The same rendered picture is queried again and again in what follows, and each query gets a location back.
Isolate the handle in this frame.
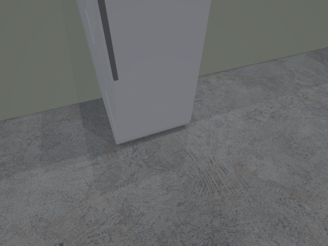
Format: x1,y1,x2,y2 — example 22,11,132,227
97,0,118,81

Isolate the fridge door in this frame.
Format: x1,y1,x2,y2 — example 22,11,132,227
85,0,211,141

